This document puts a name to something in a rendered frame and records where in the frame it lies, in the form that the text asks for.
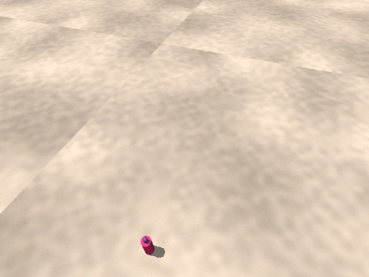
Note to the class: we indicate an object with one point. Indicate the bottle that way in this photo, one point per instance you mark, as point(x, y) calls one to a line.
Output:
point(147, 245)

